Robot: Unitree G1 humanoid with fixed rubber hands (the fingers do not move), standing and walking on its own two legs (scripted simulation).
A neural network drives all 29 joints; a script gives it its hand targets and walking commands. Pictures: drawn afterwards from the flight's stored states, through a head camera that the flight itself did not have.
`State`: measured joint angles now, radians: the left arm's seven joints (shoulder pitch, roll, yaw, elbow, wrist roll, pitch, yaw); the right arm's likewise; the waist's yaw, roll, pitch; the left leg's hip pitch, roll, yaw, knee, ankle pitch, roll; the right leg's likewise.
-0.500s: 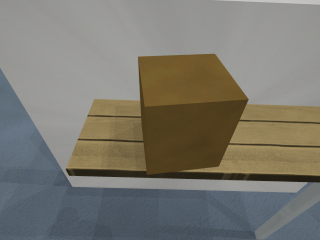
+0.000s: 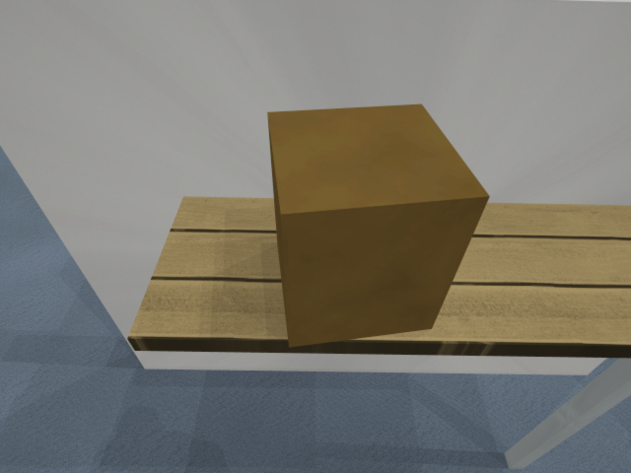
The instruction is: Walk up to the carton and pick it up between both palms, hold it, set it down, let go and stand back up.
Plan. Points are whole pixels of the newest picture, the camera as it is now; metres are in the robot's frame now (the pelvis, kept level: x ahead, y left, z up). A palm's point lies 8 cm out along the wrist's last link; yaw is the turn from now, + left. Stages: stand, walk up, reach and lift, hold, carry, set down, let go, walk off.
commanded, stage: stand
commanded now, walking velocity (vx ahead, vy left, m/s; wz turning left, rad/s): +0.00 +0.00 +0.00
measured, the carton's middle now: (354, 227) +0.42 -0.03 +0.11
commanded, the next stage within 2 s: none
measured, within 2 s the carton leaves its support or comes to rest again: neither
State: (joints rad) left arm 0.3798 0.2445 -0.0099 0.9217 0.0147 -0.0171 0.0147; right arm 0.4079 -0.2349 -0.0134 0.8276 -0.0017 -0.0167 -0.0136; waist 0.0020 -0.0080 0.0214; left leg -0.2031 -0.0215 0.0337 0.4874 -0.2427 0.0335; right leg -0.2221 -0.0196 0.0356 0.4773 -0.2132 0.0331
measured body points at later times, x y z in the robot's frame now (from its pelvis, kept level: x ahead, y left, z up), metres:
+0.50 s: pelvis +0.01 -0.01 +0.00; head +0.01 +0.00 +0.45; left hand +0.02 +0.25 -0.15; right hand +0.02 -0.26 -0.14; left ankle +0.02 +0.10 -0.74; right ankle +0.03 -0.14 -0.74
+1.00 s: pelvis +0.01 -0.01 +0.00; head +0.01 -0.01 +0.45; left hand +0.01 +0.24 -0.15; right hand +0.01 -0.25 -0.14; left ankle +0.02 +0.10 -0.74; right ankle +0.03 -0.14 -0.74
